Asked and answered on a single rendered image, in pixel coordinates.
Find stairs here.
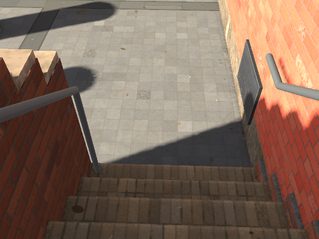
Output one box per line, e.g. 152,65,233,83
44,163,308,239

